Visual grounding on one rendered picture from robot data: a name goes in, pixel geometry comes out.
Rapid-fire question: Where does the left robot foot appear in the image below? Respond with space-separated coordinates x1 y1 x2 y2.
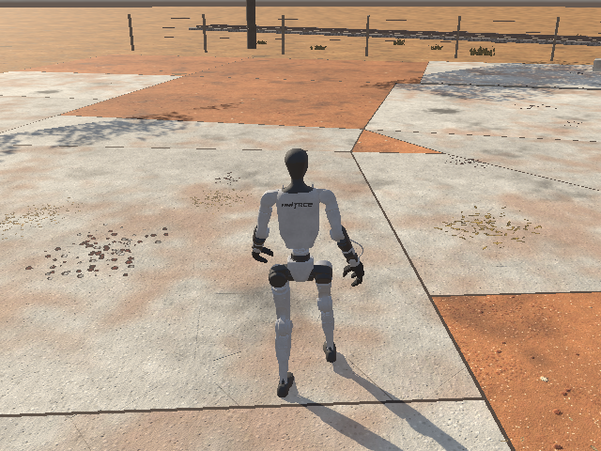
277 372 294 397

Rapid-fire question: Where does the humanoid robot head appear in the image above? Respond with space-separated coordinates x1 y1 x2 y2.
282 148 314 194

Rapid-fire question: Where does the left robot upper arm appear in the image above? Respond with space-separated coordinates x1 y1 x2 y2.
255 189 279 239

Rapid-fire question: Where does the robot left forearm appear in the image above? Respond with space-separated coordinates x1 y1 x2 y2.
252 225 266 253

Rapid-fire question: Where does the right robot upper arm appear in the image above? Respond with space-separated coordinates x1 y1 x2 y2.
316 188 345 241

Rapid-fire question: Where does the robot left hand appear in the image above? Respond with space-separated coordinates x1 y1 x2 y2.
252 247 273 263

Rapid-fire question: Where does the robot right forearm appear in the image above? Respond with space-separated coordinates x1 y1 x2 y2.
337 226 360 267

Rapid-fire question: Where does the robot right hand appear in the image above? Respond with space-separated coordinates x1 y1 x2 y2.
343 262 364 287

